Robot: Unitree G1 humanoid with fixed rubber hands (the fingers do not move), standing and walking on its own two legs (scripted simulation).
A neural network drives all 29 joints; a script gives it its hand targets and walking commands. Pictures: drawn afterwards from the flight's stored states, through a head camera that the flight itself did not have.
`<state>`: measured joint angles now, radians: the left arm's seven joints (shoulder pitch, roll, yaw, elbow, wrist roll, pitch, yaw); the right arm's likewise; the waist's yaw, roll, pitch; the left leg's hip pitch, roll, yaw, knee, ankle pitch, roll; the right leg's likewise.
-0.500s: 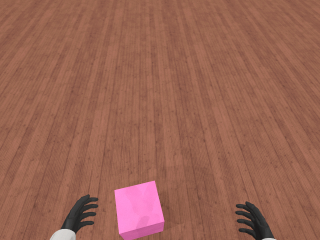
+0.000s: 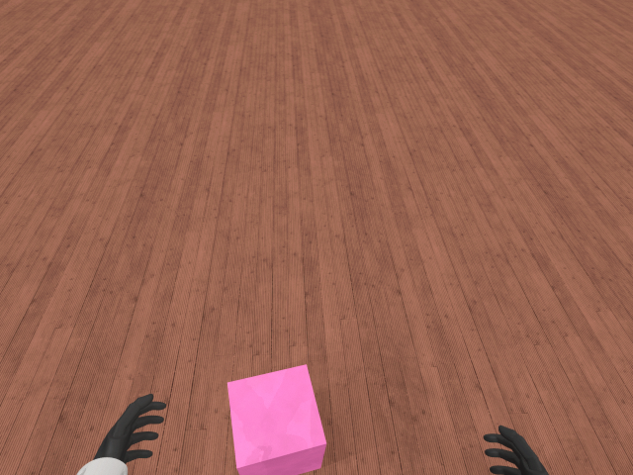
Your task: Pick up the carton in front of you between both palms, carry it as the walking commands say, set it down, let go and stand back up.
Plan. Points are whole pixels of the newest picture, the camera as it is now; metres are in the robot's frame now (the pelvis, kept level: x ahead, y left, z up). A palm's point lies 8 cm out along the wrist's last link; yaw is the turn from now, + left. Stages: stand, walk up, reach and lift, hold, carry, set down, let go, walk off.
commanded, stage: stand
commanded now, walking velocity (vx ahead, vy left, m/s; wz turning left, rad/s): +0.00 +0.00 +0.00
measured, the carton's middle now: (276, 427) +0.37 +0.10 -0.64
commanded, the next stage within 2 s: none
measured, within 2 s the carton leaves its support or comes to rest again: neither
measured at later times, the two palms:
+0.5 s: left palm (91, 462) +0.16 +0.30 -0.10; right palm out of the picture +0.14 -0.28 -0.08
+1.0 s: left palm out of the picture +0.11 +0.31 -0.10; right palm out of the picture +0.10 -0.29 -0.08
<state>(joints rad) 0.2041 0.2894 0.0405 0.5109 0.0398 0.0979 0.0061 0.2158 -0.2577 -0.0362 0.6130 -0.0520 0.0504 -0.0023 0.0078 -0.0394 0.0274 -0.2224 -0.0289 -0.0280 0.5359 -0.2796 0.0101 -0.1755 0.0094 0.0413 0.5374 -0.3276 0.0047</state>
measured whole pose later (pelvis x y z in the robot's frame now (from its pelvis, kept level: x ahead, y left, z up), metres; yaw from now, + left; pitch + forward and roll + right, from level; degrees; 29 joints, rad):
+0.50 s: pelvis +0.03 +0.02 +0.00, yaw -1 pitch -1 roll +0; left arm 0.18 0.35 0.02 0.78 0.03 0.00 0.03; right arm 0.16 -0.32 -0.03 0.82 -0.03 0.00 -0.02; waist -0.01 -0.04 0.01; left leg -0.18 -0.04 0.00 0.48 -0.29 0.03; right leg -0.12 0.00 0.07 0.45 -0.31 0.03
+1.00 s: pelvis +0.01 +0.01 +0.01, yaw -1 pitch -2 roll +0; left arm 0.18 0.38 0.01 0.91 0.03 -0.01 0.02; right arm 0.14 -0.36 -0.02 0.96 -0.03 -0.01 -0.01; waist 0.00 -0.03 0.02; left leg -0.14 -0.03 -0.01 0.40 -0.22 0.03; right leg -0.09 0.00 0.07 0.37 -0.25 0.02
